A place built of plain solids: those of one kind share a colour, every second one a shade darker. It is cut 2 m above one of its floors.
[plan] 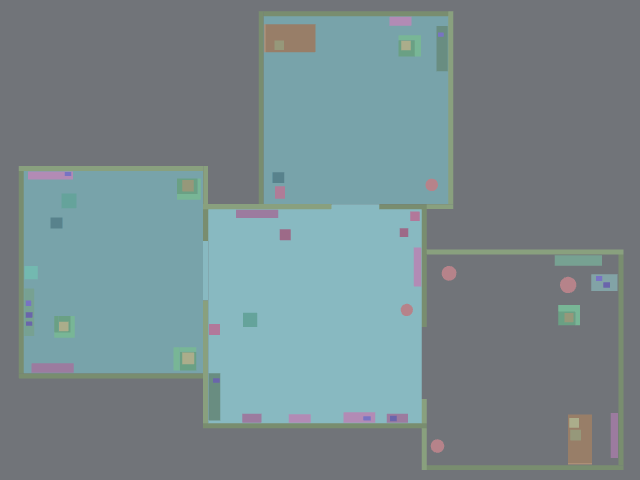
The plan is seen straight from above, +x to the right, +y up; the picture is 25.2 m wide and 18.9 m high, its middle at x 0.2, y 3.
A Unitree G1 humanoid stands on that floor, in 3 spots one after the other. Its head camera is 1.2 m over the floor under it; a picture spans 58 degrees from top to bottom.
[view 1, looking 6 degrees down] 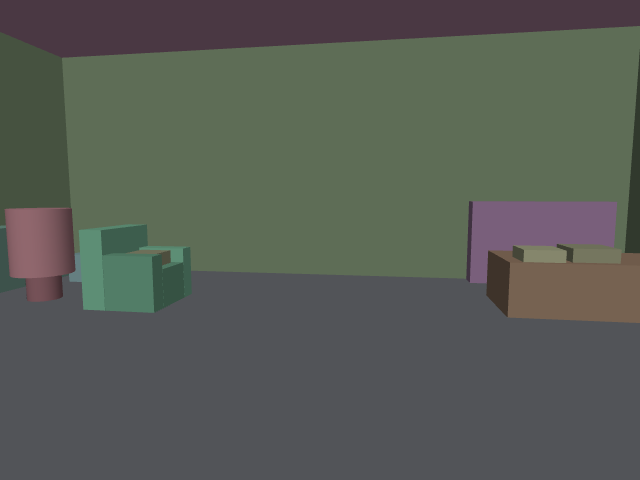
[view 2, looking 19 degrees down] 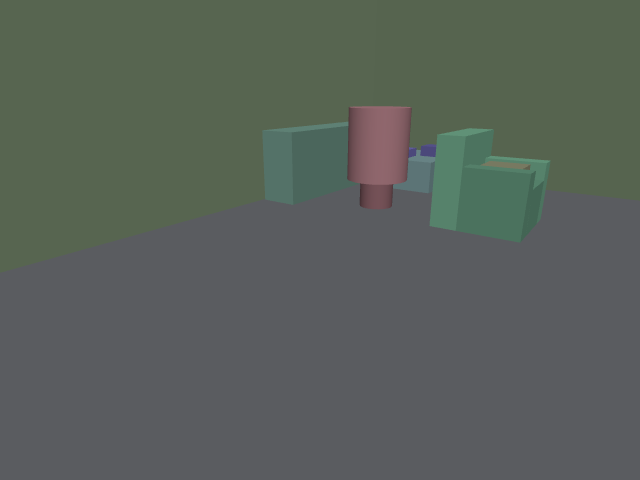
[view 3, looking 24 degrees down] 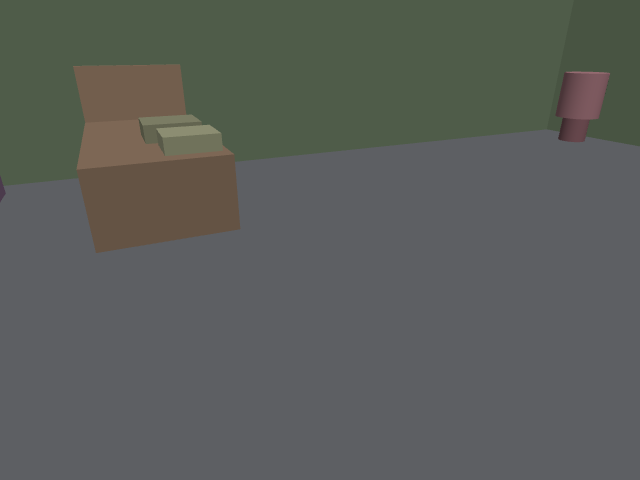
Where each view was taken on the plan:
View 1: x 5.59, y -2.70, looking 9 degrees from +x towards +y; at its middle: wall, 6.48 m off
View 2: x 5.83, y -1.01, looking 36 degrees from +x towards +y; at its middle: ground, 3.69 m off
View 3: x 10.67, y -1.01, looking -115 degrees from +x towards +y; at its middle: ground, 2.95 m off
